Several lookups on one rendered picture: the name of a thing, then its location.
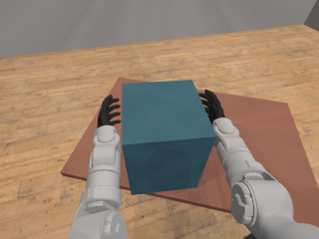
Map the robot right forearm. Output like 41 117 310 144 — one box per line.
212 118 294 215

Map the robot left forearm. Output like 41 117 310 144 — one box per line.
68 125 122 239

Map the robot right hand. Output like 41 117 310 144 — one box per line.
198 90 225 124

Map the carton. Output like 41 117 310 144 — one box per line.
122 80 216 195

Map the robot left upper arm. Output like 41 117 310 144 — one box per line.
68 209 129 239

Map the robot right upper arm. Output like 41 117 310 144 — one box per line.
230 179 319 239

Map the robot left hand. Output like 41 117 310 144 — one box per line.
97 95 121 128

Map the table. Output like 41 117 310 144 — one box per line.
60 77 319 239

